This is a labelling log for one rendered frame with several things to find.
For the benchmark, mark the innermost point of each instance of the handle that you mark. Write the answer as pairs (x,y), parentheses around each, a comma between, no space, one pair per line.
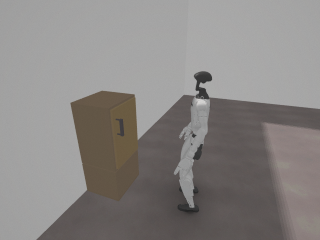
(121,124)

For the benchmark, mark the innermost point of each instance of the robot right foot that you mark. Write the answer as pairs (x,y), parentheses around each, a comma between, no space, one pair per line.
(195,190)

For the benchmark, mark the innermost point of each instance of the robot left upper arm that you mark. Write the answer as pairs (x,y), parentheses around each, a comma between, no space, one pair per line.
(202,108)

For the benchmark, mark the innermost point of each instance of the robot right hand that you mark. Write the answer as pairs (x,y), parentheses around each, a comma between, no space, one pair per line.
(187,131)

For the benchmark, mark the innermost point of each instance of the cupboard door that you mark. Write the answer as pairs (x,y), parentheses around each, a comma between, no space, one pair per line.
(124,146)

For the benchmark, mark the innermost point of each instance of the left robot shin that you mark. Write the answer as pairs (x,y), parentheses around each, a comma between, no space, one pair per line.
(187,190)

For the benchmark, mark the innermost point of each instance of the robot left hand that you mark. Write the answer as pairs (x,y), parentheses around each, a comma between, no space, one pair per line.
(183,164)

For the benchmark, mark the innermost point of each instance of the left robot forearm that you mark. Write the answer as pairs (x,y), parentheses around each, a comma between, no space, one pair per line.
(198,139)

